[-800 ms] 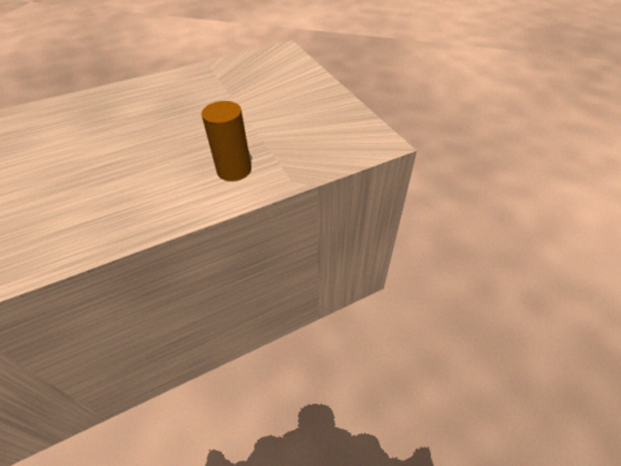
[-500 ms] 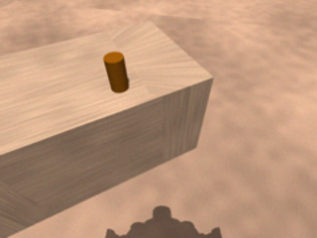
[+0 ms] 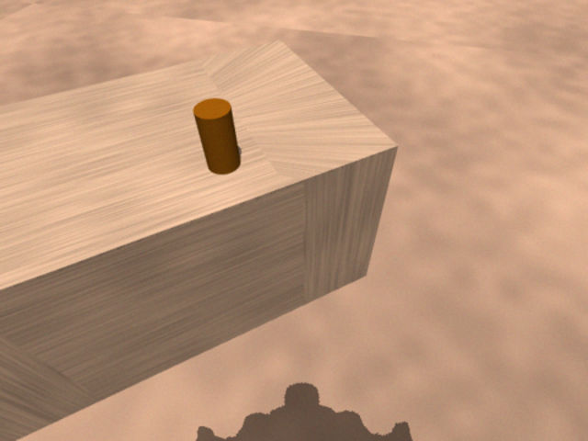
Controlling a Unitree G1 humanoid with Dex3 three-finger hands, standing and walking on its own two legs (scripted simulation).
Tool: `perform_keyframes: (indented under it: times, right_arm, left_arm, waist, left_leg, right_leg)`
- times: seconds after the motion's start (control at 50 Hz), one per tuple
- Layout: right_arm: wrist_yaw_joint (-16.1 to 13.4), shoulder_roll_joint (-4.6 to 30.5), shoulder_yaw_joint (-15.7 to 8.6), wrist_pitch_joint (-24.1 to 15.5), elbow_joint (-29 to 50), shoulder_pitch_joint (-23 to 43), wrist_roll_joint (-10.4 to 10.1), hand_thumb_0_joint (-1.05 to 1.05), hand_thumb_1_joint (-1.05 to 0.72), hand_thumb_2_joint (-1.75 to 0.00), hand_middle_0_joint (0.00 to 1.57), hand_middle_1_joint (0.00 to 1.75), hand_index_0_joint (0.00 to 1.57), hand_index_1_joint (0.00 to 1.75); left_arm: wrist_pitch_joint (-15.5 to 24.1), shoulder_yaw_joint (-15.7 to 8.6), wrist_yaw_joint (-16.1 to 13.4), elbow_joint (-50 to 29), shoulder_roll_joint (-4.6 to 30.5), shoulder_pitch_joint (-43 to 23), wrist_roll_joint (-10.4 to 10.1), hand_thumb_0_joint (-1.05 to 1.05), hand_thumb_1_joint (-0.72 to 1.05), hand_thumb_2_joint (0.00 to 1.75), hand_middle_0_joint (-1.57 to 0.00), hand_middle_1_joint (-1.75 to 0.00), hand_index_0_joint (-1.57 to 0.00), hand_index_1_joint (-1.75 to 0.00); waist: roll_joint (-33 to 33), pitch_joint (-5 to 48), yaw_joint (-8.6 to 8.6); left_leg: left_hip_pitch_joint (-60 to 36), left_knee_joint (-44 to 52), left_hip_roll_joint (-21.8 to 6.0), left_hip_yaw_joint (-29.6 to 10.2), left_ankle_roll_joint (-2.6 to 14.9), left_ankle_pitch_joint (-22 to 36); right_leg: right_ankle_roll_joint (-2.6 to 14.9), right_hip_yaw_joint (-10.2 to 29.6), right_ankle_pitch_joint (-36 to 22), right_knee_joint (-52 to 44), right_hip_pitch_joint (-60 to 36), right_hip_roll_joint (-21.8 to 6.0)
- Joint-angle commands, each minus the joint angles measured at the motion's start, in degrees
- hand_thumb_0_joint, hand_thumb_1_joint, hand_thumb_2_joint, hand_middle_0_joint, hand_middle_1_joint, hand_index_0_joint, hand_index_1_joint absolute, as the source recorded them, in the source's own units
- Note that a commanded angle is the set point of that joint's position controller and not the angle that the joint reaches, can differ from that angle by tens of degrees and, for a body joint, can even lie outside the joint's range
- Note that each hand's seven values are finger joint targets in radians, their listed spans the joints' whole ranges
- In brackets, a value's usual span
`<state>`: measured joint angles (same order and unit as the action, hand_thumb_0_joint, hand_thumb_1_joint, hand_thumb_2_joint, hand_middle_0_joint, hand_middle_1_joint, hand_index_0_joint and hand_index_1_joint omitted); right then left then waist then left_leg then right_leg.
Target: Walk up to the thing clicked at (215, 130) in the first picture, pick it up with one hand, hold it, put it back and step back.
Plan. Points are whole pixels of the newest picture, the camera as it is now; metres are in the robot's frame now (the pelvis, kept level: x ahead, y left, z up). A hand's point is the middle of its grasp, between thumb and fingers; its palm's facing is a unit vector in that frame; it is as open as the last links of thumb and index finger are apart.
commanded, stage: stand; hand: right
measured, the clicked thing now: (218, 138) +0.78 +0.19 -0.05
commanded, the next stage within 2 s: walk up in 0.32 s
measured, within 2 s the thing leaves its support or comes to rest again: neither
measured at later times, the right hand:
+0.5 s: hand out of the picture +0.09 -0.25 -0.15, palm faces -0.14 +0.93 -0.34, open 7.4 cm
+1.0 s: hand (371, 383) +0.24 -0.11 -0.17, palm faces -0.33 +0.89 -0.31, open 7.4 cm
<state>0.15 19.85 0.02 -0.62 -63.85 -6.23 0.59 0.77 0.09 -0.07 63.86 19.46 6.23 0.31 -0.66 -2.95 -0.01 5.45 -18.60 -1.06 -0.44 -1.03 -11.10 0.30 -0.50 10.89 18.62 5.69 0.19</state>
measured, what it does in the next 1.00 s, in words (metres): walks ahead, turning left: left foot, then right foot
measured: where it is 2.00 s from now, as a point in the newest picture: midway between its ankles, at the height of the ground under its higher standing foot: outside the picture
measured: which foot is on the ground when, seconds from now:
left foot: down 0.00-0.34, up 0.36-0.64, down 0.66-1.00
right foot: down 0.00-0.68, up 0.70-0.98, down 1.00-1.00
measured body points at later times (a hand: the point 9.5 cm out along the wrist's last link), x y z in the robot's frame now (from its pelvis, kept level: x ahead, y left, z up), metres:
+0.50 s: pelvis +0.01 +0.02 -0.01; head +0.02 +0.02 +0.44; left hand +0.05 +0.36 -0.12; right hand +0.10 -0.30 -0.13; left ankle +0.02 +0.17 -0.70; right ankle -0.01 -0.11 -0.75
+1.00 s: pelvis +0.14 +0.13 -0.03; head +0.16 +0.13 +0.42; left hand +0.11 +0.47 -0.12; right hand +0.26 -0.15 -0.15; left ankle +0.08 +0.25 -0.75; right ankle +0.25 +0.05 -0.75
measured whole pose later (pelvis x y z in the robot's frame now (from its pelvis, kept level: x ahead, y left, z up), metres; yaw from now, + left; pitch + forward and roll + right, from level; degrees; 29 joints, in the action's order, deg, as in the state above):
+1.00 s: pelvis +0.14 +0.13 -0.03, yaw +19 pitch -2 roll +0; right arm 4.3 22.2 -3.3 -0.2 -46.2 -22.2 1.5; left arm 4.5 -3.5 1.5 49.8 23.6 16.6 1.2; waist -1.2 -3.8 -2.0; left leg 13.5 -37.8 1.2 -3.3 1.2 -22.1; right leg 1.6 -4.2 16.7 37.1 21.6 -1.8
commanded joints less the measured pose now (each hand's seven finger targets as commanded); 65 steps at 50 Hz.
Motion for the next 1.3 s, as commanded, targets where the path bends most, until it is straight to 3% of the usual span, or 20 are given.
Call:
perform_keyframes:
  times: [0.0,0.28,0.3,0.34,0.36,0.42,0.56,0.62,0.64,0.66,0.68,0.78,0.9,0.94,0.96,0.98,1.0,1.02,1.18,1.28]
  right_arm:
    - [-0.7,12.0,-2.1,-1.1,3.5,2.0,-0.1,0.0,-0.9,-0.9,0.2,0.3,0.2,0.3]
    - [-0.8,12.0,-2.0,-1.3,3.6,1.2,0.0,0.0,-0.9,-0.9,0.2,0.3,0.2,0.3]
    - [1.4,17.0,-5.6,0.5,8.2,0.3,1.6,0.0,-0.9,-0.9,0.2,0.3,0.2,0.3]
    - [3.3,13.7,-5.5,2.2,13.7,6.7,3.2,0.0,-0.9,-0.9,0.2,0.3,0.2,0.3]
    - [3.9,14.1,-6.1,2.7,14.6,4.5,3.6,0.0,-0.9,-0.9,0.2,0.3,0.2,0.3]
    - [5.8,15.4,-8.1,3.2,14.9,-2.5,2.9,0.0,-0.9,-0.9,0.2,0.3,0.2,0.3]
    - [7.2,13.0,-9.0,1.5,16.7,-5.0,2.0,0.0,-0.9,-0.9,0.2,0.3,0.2,0.3]
    - [5.7,16.9,-11.0,1.2,12.9,-17.8,1.8,0.0,-0.9,-0.9,0.2,0.3,0.2,0.3]
    - [4.7,21.1,-12.0,0.8,12.5,-22.9,2.0,0.0,-0.9,-0.9,0.2,0.3,0.2,0.3]
    - [4.4,26.4,-11.9,0.1,15.0,-22.0,1.6,0.0,-0.9,-0.9,0.2,0.3,0.2,0.3]
    - [4.1,28.1,-12.1,0.0,15.6,-19.3,0.1,0.0,-0.9,-0.9,0.2,0.3,0.2,0.3]
    - [2.5,19.0,-8.5,-1.6,19.5,-12.8,0.4,0.0,-0.9,-0.9,0.2,0.3,0.2,0.3]
    - [3.0,18.5,-8.3,-1.7,23.0,-12.4,1.0,0.0,-0.9,-0.9,0.2,0.3,0.2,0.3]
    - [3.1,17.4,-7.9,-1.1,24.6,-9.1,0.7,0.0,-0.9,-0.9,0.2,0.3,0.2,0.3]
    - [2.8,13.6,-6.7,-0.9,25.1,-9.8,0.4,0.0,-0.9,-0.9,0.2,0.3,0.2,0.3]
    - [2.4,8.9,-5.2,-1.0,26.0,-12.1,-0.5,0.0,-0.9,-0.9,0.2,0.3,0.2,0.3]
    - [1.6,11.3,-5.8,-0.4,25.1,-14.6,0.0,0.0,-0.9,-0.9,0.2,0.3,0.2,0.3]
    - [1.1,15.7,-7.2,0.0,23.1,-16.4,0.2,0.0,-0.9,-0.9,0.2,0.3,0.2,0.3]
    - [1.8,11.2,-6.1,-0.3,20.6,-12.5,0.1,0.0,-0.9,-0.9,0.2,0.3,0.2,0.3]
    - [0.9,11.7,-6.5,-1.2,19.1,-12.3,-0.3,0.0,-0.9,-0.9,0.2,0.3,0.2,0.3]
  left_arm:
    - [1.1,-2.5,-0.6,-3.5,12.5,-1.8,0.2,0.0,0.9,0.9,-0.2,-0.3,-0.2,-0.3]
    - [1.1,-2.5,-0.4,-3.6,12.6,-1.8,0.1,0.0,0.9,0.9,-0.2,-0.3,-0.2,-0.3]
    - [2.3,-7.5,-1.0,-4.7,21.3,5.1,0.1,0.0,0.9,0.9,-0.2,-0.3,-0.2,-0.3]
    - [2.8,-9.9,-2.0,-5.5,25.0,11.6,2.0,0.0,0.9,0.9,-0.2,-0.3,-0.2,-0.3]
    - [3.1,-9.8,-2.2,-8.3,23.6,7.6,2.1,0.0,0.9,0.9,-0.2,-0.3,-0.2,-0.3]
    - [4.0,-8.8,-2.0,-12.9,19.7,0.3,2.0,0.0,0.9,0.9,-0.2,-0.3,-0.2,-0.3]
    - [4.2,-9.3,-0.6,-15.3,20.7,2.9,2.4,0.0,0.9,0.9,-0.2,-0.3,-0.2,-0.3]
    - [3.0,-8.3,-0.3,-16.4,18.4,3.1,2.9,0.0,0.9,0.9,-0.2,-0.3,-0.2,-0.3]
    - [2.6,-6.9,0.0,-17.3,14.5,5.9,2.2,0.0,0.9,0.9,-0.2,-0.3,-0.2,-0.3]
    - [3.1,-5.8,0.1,-20.1,12.4,3.6,0.7,0.0,0.9,0.9,-0.2,-0.3,-0.2,-0.3]
    - [3.5,-6.4,-0.2,-19.9,17.6,0.4,1.2,0.0,0.9,0.9,-0.2,-0.3,-0.2,-0.3]
    - [3.1,-6.8,1.0,-14.3,17.7,11.2,-0.1,0.0,0.9,0.9,-0.2,-0.3,-0.2,-0.3]
    - [4.2,-7.6,1.1,-17.3,16.5,11.1,0.7,0.0,0.9,0.9,-0.2,-0.3,-0.2,-0.3]
    - [4.8,-8.1,0.5,-15.8,15.5,18.2,1.0,0.0,0.9,0.9,-0.2,-0.3,-0.2,-0.3]
    - [5.3,-8.9,-0.2,-15.0,17.5,22.1,1.4,0.0,0.9,0.9,-0.2,-0.3,-0.2,-0.3]
    - [5.9,-10.2,-0.8,-15.6,22.3,24.8,2.5,0.0,0.9,0.9,-0.2,-0.3,-0.2,-0.3]
    - [6.1,-10.0,-1.0,-18.8,24.6,19.6,2.1,0.0,0.9,0.9,-0.2,-0.3,-0.2,-0.3]
    - [5.7,-9.2,-0.9,-19.9,24.2,14.2,1.3,0.0,0.9,0.9,-0.2,-0.3,-0.2,-0.3]
    - [5.7,-6.9,-0.8,-20.3,17.4,13.4,1.3,0.0,0.9,0.9,-0.2,-0.3,-0.2,-0.3]
    - [3.0,-6.2,-0.8,-21.3,18.1,10.5,0.1,0.0,0.9,0.9,-0.2,-0.3,-0.2,-0.3]
  waist:
    - [0.8,4.3,0.17]
    - [0.4,3.7,0.05]
    - [-2.0,5.7,3.39]
    - [8.1,1.0,7.38]
    - [4.9,-1.8,5.34]
    - [3.2,-3.9,-0.26]
    - [9.2,-1.0,0.55]
    - [-3.0,4.5,-6.36]
    - [-16.7,3.7,-8.71]
    - [-25.6,2.0,-8.37]
    - [-14.2,0.1,-6.91]
    - [-8.3,0.5,-0.03]
    - [-8.9,-1.1,-0.33]
    - [-6.6,1.6,4.12]
    - [0.4,3.0,6.26]
    - [15.8,2.8,8.16]
    - [11.6,0.7,4.51]
    - [4.4,-1.3,1.35]
    - [11.2,0.0,1.54]
    - [8.0,4.8,-0.6]
  left_leg:
    - [-1.1,2.5,-6.4,-4.5,2.37,9.1]
    - [-0.1,3.0,-6.2,-4.5,2.18,8.6]
    - [13.2,-7.6,-1.7,-5.4,5.14,-4.5]
    - [31.4,-30.6,-1.1,-2.3,3.46,-17.6]
    - [32.7,-35.7,-4.7,-5.6,2.8,-16.5]
    - [29.9,-37.1,-8.3,-7.2,0.28,-10.1]
    - [13.0,-19.9,-4.6,4.7,0.16,-4.3]
    - [-3.1,-17.8,0.3,7.1,1.92,-9.4]
    - [-6.5,-5.7,-4.5,-6.9,6.45,-23.8]
    - [-4.1,9.5,-16.9,-39.8,13.52,-27.1]
    - [2.5,11.1,-21.4,-46.6,17.91,-30.9]
    - [9.1,1.0,-10.3,-18.0,13.55,-8.2]
    - [15.6,-1.5,-10.3,-15.6,14.66,-6.1]
    - [21.7,-10.6,-7.9,-11.7,12.19,-6.3]
    - [26.9,-20.1,-4.3,-9.1,9.66,-7.7]
    - [34.6,-38.4,5.6,-4.9,5.98,-13.0]
    - [36.2,-47.2,7.2,-6.7,3.47,-20.9]
    - [33.3,-48.9,2.1,-10.7,3.37,-19.1]
    - [20.8,-29.8,-0.2,-1.5,1.24,-8.6]
    - [6.6,-13.9,3.1,4.5,3.06,5.5]
  right_leg:
    - [1.25,5.5,-10.3,-2.5,-0.5,-7.4]
    - [1.35,5.8,-9.7,-2.7,-0.6,-7.5]
    - [3.03,4.7,9.3,1.9,-12.2,-6.8]
    - [12.54,22.7,20.9,-10.5,-11.9,-26.4]
    - [14.38,23.4,24.1,-11.5,-5.8,-29.0]
    - [11.77,11.3,16.0,-10.4,-0.7,-22.6]
    - [8.37,-4.9,7.6,0.3,7.4,-15.4]
    - [6.1,-8.2,13.1,22.1,15.9,-12.6]
    - [3.99,-11.0,13.2,43.6,23.6,-7.1]
    - [1.84,-6.2,26.5,50.7,35.1,0.9]
    - [2.57,2.1,25.6,52.0,33.3,-3.4]
    - [1.44,0.1,13.9,37.4,21.1,-6.8]
    - [1.05,-2.7,8.9,23.2,12.7,-3.0]
    - [1.37,-5.1,1.3,16.5,-0.2,-0.9]
    - [1.23,-2.2,2.2,12.5,-8.2,-1.5]
    - [4.48,19.8,18.9,-1.5,-9.9,-14.3]
    - [9.1,38.0,28.8,-9.5,-3.3,-27.1]
    - [12.75,38.6,32.5,-9.2,3.4,-28.6]
    - [10.81,-0.1,-31.4,7.0,4.8,-15.1]
    - [8.31,-3.7,-24.6,20.2,9.3,-13.0]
